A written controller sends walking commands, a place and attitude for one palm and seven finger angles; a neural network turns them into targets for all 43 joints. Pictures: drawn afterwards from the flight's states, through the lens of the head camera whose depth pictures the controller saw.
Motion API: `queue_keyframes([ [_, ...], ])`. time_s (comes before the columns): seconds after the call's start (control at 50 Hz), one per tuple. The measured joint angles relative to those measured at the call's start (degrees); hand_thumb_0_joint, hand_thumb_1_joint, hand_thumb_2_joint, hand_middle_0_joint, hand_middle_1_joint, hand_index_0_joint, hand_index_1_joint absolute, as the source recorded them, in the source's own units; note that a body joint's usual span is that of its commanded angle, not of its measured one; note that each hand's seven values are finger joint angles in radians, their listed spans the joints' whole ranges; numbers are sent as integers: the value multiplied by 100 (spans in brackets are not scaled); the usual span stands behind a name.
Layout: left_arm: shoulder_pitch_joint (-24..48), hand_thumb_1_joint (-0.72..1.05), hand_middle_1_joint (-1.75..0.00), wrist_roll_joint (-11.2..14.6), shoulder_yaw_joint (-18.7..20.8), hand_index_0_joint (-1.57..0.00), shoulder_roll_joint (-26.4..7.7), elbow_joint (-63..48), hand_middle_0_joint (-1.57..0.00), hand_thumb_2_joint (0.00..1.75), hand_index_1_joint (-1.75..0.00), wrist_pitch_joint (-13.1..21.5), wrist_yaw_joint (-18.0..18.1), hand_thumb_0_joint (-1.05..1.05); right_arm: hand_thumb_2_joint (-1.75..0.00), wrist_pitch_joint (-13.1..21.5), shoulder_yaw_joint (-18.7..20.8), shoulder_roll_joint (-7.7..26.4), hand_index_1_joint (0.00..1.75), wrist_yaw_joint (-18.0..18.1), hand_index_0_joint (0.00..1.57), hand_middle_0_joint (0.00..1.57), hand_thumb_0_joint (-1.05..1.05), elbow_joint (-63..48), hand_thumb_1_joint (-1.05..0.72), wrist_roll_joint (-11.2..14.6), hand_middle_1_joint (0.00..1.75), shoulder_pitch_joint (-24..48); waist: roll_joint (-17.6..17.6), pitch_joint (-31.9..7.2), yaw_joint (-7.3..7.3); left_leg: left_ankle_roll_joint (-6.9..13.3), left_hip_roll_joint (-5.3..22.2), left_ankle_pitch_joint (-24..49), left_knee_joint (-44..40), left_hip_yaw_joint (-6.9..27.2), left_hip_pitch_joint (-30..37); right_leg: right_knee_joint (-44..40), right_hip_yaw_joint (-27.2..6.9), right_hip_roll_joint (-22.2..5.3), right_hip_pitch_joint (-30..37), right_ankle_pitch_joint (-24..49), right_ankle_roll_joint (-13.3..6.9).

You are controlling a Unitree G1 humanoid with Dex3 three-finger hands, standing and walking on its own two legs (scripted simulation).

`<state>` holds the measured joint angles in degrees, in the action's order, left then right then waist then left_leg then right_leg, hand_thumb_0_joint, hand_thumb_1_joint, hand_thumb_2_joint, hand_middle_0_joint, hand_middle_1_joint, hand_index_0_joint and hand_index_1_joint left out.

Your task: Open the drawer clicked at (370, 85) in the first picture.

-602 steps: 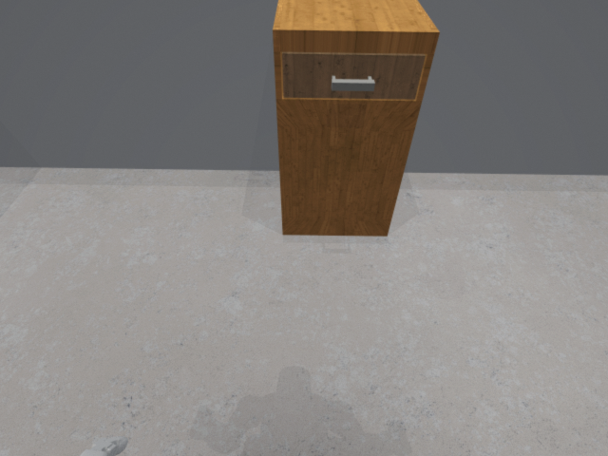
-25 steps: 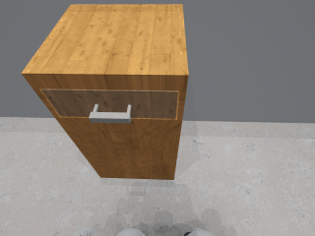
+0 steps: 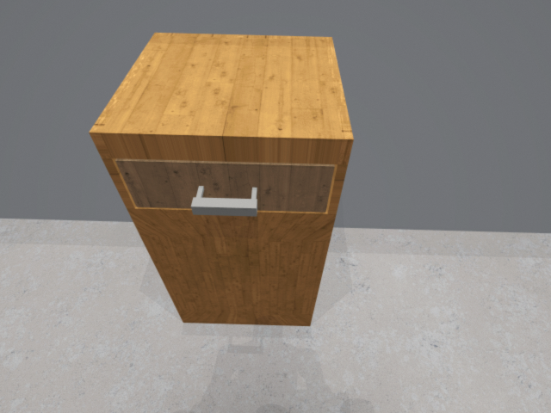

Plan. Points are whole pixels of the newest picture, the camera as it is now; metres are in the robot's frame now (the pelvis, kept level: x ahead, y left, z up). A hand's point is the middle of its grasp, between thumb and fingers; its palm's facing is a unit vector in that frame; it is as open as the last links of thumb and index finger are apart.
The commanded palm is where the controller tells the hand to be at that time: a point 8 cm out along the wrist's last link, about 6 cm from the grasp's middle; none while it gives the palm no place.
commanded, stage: come to a stop and stand still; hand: left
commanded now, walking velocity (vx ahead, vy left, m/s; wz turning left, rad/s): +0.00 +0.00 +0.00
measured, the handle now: (226, 199) +0.51 +0.14 -0.03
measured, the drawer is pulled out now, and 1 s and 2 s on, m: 0.00 0.00 0.00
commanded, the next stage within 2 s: look again from close up in 0.48 s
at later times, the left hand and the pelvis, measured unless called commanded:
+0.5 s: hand out of the picture -0.08 +0.14 -0.17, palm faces +0.06 -0.99 -0.15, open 7.4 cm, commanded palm none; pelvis -0.03 +0.00 +0.01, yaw +1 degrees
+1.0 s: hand out of the picture -0.01 +0.17 -0.18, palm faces +0.04 -0.98 -0.18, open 7.3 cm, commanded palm none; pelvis -0.01 +0.01 +0.00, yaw +1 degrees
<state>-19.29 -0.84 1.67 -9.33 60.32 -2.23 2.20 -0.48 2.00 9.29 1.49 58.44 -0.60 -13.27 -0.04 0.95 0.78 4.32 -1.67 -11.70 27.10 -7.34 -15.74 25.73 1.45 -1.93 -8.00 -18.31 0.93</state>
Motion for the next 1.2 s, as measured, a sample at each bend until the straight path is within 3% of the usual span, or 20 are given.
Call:
queue_keyframes([
  [0.08,-129,91,-30,13,-147,-20,201,184,-20,90,-30,100,15,0,-90,-33,-7,115,30,-14,20,20,0,219,-94,21,30,-54,230,39,-77,-10,40,176,-240,20,163,-128,15,56,97,190,15],
  [0.3,-150,90,-30,-10,-230,-20,361,325,-20,90,-30,130,17,0,-90,-118,-125,-101,30,-72,20,20,0,713,-92,-5,30,-495,-7,-114,-143,-47,20,434,-536,34,264,-196,28,52,94,353,-5],
  [0.58,-478,90,-30,-21,-164,-20,436,428,-20,90,-30,173,54,0,-90,-99,-89,-267,30,-47,20,20,0,794,-91,-22,30,-690,81,-156,-130,-61,20,556,-572,76,96,-106,55,61,-122,384,-37],
  [0.66,-511,90,-30,-51,-236,-20,385,302,-20,90,-30,251,89,0,-90,-73,-129,-232,30,-172,20,20,0,411,-91,-60,30,-663,169,-52,-186,-189,149,-11,268,233,-419,189,188,170,-351,223,-110],
  [0.72,-461,90,-30,-19,-241,-20,336,240,-20,90,-30,256,64,0,-90,-10,-127,-163,30,-169,20,20,0,209,-91,-74,30,-690,238,-26,-252,-70,190,43,648,294,-594,545,257,198,-473,30,-106],
  [0.82,-319,90,-30,-27,-205,-20,250,101,-20,90,-30,242,50,0,-90,5,-172,-116,30,-130,20,20,0,186,-91,-65,30,-732,187,-237,-179,57,94,-169,687,208,-469,705,171,100,-425,-180,-144],
  [0.92,-144,90,-30,-25,-225,-20,217,-62,-20,90,-30,326,38,0,-90,21,-211,-44,30,-98,20,20,1,263,-93,-60,30,-600,124,-289,-82,66,20,-79,373,141,-275,459,104,33,-281,-91,-33],
  [1.2,47,91,-30,6,-264,-20,103,66,-20,90,-30,289,23,0,-90,188,-279,-16,30,-62,20,20,1,401,-92,-9,30,-300,-141,-62,-84,26,1,-86,40,107,75,22,59,32,96,-22,29],
])
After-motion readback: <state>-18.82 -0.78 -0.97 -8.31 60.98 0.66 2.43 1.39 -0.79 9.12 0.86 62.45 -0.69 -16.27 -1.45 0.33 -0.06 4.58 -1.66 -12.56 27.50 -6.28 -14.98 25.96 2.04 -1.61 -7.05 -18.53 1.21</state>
